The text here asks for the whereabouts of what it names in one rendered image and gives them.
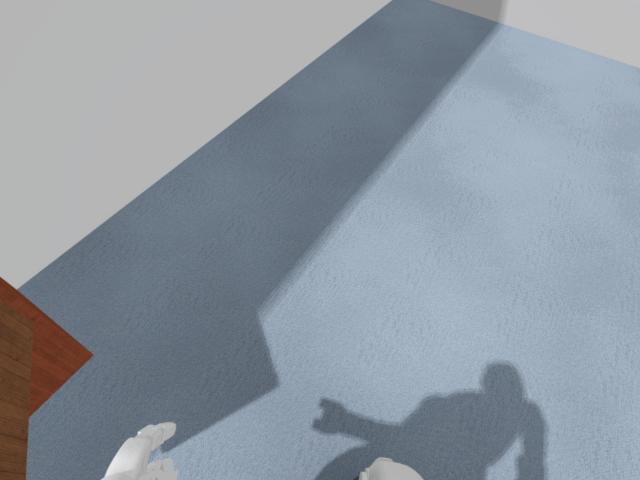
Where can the cupboard door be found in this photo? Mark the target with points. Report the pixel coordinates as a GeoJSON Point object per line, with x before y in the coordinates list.
{"type": "Point", "coordinates": [16, 344]}

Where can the robot right shin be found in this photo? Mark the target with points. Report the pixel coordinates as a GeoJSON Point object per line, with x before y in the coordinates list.
{"type": "Point", "coordinates": [381, 459]}

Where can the robot left hand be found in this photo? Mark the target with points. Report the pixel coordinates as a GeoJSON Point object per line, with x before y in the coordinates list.
{"type": "Point", "coordinates": [132, 458]}

